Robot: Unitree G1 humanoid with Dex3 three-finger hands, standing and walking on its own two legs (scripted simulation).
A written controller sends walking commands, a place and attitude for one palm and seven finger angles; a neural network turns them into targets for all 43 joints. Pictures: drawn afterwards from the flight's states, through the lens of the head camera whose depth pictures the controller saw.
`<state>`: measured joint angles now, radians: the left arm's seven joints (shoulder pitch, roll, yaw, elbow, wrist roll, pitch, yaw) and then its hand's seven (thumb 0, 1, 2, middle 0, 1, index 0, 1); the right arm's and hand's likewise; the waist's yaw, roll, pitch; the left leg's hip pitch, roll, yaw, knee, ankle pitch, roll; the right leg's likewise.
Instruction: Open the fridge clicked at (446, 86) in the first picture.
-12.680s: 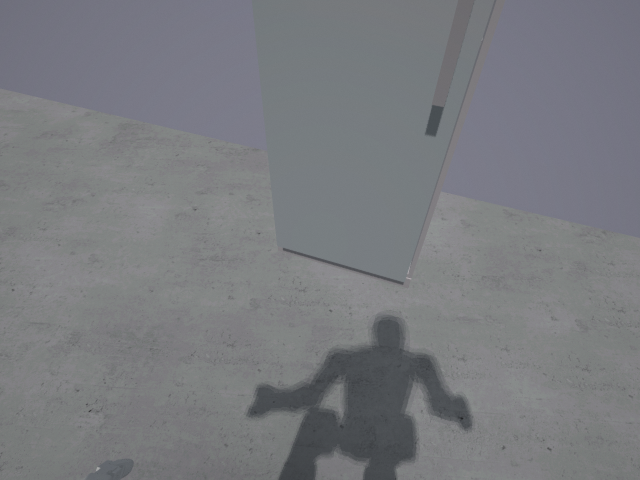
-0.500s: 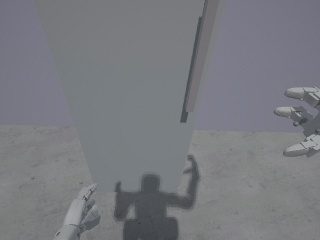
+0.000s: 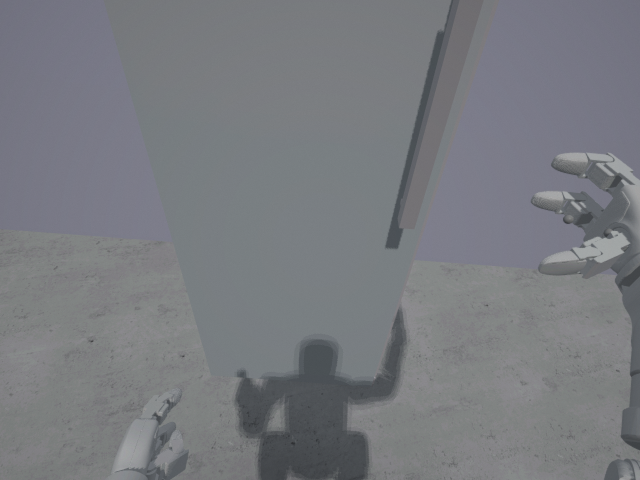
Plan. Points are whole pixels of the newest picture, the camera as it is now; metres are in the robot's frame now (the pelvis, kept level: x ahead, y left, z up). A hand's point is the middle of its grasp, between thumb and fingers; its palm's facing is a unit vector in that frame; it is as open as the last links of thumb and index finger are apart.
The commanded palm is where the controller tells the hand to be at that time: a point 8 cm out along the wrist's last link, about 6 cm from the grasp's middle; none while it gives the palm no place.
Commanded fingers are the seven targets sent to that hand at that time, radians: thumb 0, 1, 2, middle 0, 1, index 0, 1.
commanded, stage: move the hooked fingers beside the handle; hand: right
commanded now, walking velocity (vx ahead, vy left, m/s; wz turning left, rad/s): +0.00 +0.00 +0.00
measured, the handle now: (429, 120) +0.55 -0.14 +0.23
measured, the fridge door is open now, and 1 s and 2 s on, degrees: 0 0 0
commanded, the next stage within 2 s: feel for the door with the fingertips in 1.80 s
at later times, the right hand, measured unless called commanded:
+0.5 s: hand (522, 188) +0.40 -0.22 +0.22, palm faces +0.08 +1.00 -0.01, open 14.0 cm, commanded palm +0.38 -0.28 +0.21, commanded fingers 0.00 0.50 -0.30 0.30 1.20 0.30 1.20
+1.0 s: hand (494, 157) +0.47 -0.21 +0.22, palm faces +0.05 +1.00 +0.02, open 14.0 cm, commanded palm +0.45 -0.26 +0.21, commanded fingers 0.00 0.50 -0.30 0.30 1.20 0.30 1.20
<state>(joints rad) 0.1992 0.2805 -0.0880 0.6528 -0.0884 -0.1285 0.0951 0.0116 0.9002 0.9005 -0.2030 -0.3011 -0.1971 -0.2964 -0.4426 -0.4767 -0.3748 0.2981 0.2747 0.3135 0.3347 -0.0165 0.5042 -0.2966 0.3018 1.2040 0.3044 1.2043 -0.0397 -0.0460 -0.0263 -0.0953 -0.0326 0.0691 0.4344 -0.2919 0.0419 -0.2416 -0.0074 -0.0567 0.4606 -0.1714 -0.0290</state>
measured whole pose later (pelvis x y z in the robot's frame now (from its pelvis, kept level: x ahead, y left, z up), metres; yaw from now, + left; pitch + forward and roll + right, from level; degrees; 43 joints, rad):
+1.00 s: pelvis +0.01 +0.00 +0.00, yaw +2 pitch +3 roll +1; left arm 0.37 0.30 -0.03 0.72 -0.06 -0.09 0.07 0.01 0.90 0.90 -0.20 -0.30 -0.20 -0.30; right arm -0.91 -0.52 -0.34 0.95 0.16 0.08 0.23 -0.02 0.50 -0.30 0.30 1.20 0.30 1.20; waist 0.07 -0.03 -0.04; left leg -0.22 -0.04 0.05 0.47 -0.30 0.04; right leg -0.36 -0.02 -0.08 0.51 -0.19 -0.03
